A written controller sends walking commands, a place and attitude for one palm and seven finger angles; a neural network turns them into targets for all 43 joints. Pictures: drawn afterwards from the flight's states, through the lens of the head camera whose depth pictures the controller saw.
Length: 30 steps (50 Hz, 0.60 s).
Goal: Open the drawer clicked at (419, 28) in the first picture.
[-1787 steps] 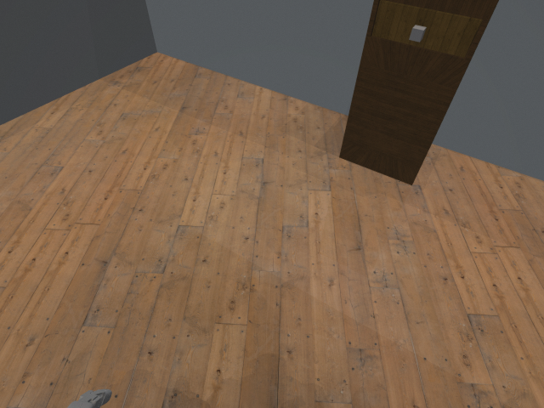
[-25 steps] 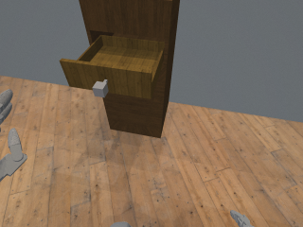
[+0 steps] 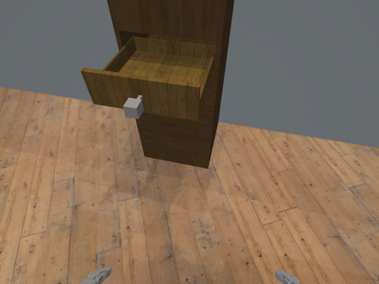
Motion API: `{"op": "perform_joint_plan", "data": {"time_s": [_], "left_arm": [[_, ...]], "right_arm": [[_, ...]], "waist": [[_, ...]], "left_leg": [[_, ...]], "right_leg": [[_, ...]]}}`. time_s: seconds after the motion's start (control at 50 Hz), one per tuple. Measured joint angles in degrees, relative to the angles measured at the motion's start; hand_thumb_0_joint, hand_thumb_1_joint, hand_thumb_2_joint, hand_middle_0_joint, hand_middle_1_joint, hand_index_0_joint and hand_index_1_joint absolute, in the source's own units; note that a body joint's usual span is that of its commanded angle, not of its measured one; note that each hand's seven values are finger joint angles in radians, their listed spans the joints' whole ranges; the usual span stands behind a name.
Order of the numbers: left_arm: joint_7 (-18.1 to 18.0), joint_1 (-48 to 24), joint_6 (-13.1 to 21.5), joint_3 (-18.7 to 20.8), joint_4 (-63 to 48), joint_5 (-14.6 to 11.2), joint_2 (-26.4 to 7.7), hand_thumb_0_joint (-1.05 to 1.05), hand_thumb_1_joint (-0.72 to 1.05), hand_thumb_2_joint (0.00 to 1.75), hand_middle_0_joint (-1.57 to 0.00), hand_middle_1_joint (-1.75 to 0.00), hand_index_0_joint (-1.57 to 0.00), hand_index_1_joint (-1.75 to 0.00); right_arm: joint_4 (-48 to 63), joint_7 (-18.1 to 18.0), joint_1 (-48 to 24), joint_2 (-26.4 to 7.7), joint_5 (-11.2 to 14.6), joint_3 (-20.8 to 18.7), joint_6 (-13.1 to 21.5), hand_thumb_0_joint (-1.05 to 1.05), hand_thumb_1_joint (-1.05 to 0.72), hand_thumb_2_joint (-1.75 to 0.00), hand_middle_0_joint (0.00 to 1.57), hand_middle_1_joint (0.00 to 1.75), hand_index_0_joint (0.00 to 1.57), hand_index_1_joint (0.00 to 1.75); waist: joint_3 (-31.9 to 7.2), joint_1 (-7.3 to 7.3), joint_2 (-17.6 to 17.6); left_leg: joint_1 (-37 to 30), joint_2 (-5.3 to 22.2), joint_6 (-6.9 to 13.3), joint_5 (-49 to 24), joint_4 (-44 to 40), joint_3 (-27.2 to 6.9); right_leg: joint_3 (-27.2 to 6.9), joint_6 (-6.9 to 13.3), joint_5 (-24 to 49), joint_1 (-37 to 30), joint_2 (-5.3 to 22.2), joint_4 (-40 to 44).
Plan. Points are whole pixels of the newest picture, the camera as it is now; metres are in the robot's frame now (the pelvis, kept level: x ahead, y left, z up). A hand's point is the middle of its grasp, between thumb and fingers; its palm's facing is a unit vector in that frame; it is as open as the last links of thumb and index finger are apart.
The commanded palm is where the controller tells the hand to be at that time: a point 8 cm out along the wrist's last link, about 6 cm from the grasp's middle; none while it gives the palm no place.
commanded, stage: let the arm hang, fingers relaxed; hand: left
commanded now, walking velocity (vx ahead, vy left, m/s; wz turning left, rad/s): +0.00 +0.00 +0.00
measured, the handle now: (136, 104) +0.63 +0.19 +0.01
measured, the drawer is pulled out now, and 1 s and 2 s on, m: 0.30 0.30 0.30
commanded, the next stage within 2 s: look to check the result in 0.84 s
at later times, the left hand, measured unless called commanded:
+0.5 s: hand out of the picture -0.02 +0.20 -0.15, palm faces -0.01 -0.97 -0.25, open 7.3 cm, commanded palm none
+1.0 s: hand out of the picture +0.00 +0.18 -0.16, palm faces -0.01 -0.98 -0.22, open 7.3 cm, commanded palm none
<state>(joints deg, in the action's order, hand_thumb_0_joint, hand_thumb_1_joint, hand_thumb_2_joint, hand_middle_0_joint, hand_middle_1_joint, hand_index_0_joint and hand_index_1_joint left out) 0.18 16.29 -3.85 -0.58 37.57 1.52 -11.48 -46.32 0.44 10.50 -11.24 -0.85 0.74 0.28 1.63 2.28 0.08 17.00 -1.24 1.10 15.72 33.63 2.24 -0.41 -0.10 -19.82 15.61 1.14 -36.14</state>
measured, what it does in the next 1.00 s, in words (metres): stands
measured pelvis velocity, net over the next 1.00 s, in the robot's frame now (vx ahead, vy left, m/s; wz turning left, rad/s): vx -0.01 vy -0.01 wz -0.02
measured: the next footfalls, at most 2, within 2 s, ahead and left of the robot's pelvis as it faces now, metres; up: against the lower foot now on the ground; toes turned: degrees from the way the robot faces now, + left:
none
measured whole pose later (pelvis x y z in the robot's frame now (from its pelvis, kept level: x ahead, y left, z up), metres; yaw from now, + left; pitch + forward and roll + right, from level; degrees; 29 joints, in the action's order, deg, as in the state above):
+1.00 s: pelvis -0.01 -0.01 +0.02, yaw -1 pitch -2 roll +0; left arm -1.4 14.0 0.2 0.8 64.1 0.6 -9.9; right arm -64.6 -1.6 15.4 -9.4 -0.6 -1.3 -0.4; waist 4.2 1.1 -1.0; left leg 10.9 0.8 0.3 9.0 22.0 2.4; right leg -0.6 0.7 -11.2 8.9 -1.0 -22.2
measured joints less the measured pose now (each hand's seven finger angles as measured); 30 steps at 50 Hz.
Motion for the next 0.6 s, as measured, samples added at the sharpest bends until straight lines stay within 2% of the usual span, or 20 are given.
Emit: {"op": "perform_joint_plan", "data": {"time_s": [0.02,0.06,0.12,0.18,0.34,0.6], "left_arm": [[0.2,0.6,-0.1,-0.8,3.1,-0.2,1.0,0.01,0.91,0.9,-0.2,-0.3,-0.2,-0.3],[-1.0,1.2,0.8,0.5,7.3,-1.0,1.8,-0.01,0.95,0.9,-0.21,-0.3,-0.21,-0.3],[-1.0,1.4,1.8,1.0,12.0,-0.9,0.2,-0.02,0.99,0.9,-0.21,-0.3,-0.21,-0.3],[-1.0,2.1,2.1,1.3,16.3,-0.9,-0.8,-0.02,0.97,0.9,-0.21,-0.3,-0.21,-0.3],[-1.3,2.5,2.5,1.2,24.0,-1.0,-1.6,0.0,0.93,0.9,-0.2,-0.3,-0.21,-0.3],[-1.4,-1.7,3.7,0.7,26.0,-0.9,0.4,0.0,0.91,0.9,-0.2,-0.3,-0.2,-0.3]], "right_arm": [[-1.1,0.0,0.5,0.4,0.0,0.2,-0.4,0.01,-0.91,-0.9,0.2,0.3,0.2,0.3],[-3.4,-0.2,1.7,1.2,0.0,0.3,-0.9,0.01,-0.91,-0.9,0.2,0.3,0.2,0.3],[-6.9,-0.9,3.0,1.4,0.2,-0.1,-1.4,0.01,-0.92,-0.9,0.2,0.3,0.2,0.3],[-9.8,-1.3,4.0,0.5,0.2,-0.7,-1.7,0.01,-0.92,-0.9,0.2,0.3,0.2,0.3],[-14.5,-1.9,4.9,-0.7,0.4,-1.6,-1.5,0.01,-0.92,-0.9,0.2,0.3,0.2,0.3],[-17.3,-1.7,4.2,1.4,0.4,-1.4,-0.9,0.01,-0.91,-0.9,0.2,0.3,0.2,0.3]], "waist": [[0.5,-0.15,0.2],[1.7,-0.87,0.8],[3.2,-2.13,1.0],[3.7,-2.56,0.3],[3.2,-2.31,-1.1],[1.5,-1.64,-1.3]], "left_leg": [[-0.5,0.3,0.0,-0.1,-0.7,0.0],[-1.2,0.9,-0.2,-0.9,-2.1,-0.4],[-1.8,1.4,-0.4,-2.4,-4.3,-0.9],[-2.4,1.6,-0.3,-3.4,-5.9,-1.0],[-4.8,1.3,0.0,-5.2,-9.2,-0.4],[-6.2,1.1,0.0,-6.7,-11.5,0.3]], "right_leg": [[0.0,0.0,0.5,-0.7,-0.3,1.2],[0.4,0.1,2.1,-1.8,-0.9,3.7],[0.8,0.4,4.1,-3.1,-1.5,7.1],[0.9,0.4,5.7,-4.2,-1.7,9.6],[0.3,0.1,7.6,-6.2,-1.5,12.7],[-0.3,0.1,8.3,-6.6,-1.3,13.3]]}}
